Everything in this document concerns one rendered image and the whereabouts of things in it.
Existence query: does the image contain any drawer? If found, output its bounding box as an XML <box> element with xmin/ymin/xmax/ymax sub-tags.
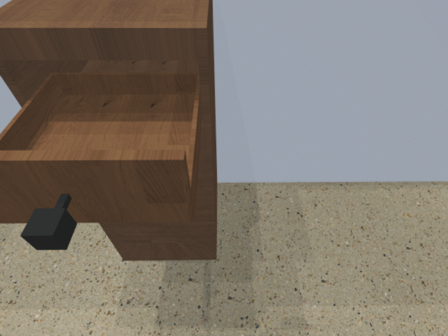
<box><xmin>0</xmin><ymin>72</ymin><xmax>202</xmax><ymax>223</ymax></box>

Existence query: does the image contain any handle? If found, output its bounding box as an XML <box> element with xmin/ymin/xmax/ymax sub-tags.
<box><xmin>21</xmin><ymin>194</ymin><xmax>77</xmax><ymax>250</ymax></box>

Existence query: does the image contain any cabinet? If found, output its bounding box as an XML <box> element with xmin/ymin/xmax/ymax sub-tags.
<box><xmin>0</xmin><ymin>0</ymin><xmax>217</xmax><ymax>260</ymax></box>

